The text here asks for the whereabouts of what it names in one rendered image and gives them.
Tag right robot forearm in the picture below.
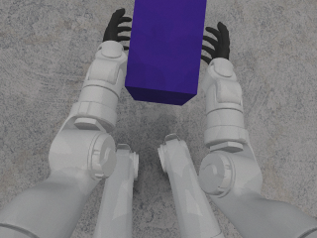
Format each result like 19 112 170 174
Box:
201 58 258 164

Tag robot right upper arm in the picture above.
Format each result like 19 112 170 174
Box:
197 150 317 238

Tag robot left upper arm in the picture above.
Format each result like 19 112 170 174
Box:
0 129 117 238

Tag carton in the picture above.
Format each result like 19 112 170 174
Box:
124 0 207 106

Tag left robot shin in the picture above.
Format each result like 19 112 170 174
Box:
115 144 132 154

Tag robot right hand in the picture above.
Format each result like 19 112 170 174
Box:
201 22 230 65

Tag right robot thigh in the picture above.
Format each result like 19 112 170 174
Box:
158 139 225 238

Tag left robot forearm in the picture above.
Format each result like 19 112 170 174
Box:
49 40 128 164

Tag robot left hand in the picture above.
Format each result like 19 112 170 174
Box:
102 8 132 51

